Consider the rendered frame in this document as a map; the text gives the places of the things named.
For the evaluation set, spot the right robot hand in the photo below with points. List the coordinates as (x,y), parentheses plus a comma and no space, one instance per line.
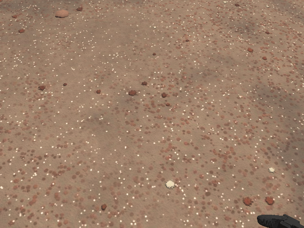
(276,221)

